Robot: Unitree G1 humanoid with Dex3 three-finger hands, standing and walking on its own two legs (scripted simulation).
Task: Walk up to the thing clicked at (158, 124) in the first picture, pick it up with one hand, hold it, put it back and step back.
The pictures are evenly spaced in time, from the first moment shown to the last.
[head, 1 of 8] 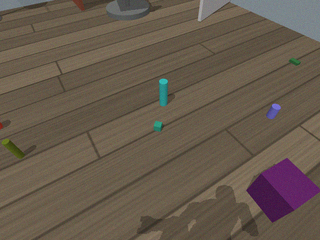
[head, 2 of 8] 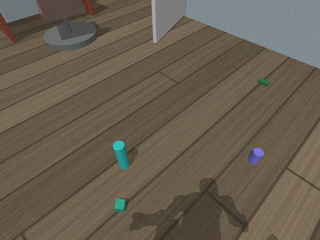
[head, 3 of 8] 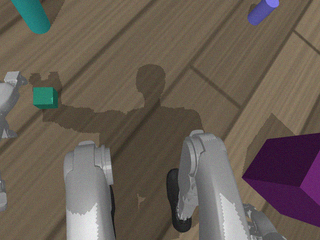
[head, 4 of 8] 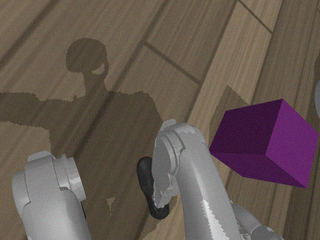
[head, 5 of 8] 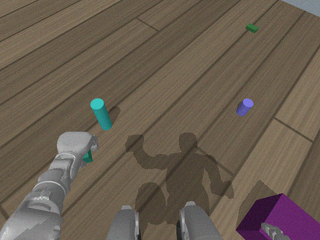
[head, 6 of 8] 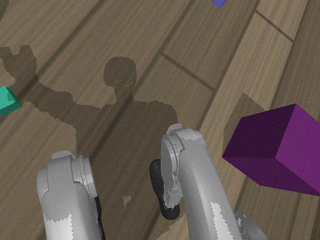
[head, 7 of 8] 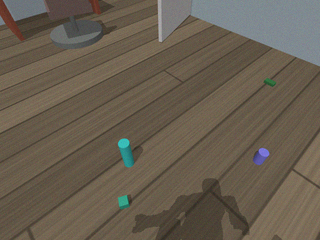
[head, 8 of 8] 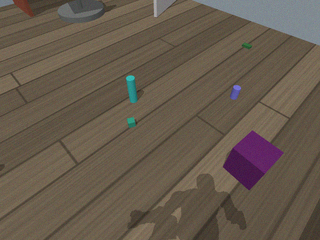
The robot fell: no
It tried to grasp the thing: yes
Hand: left
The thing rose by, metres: 0.68
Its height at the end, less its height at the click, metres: +0.00
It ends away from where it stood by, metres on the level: 0.01
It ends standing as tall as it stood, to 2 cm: yes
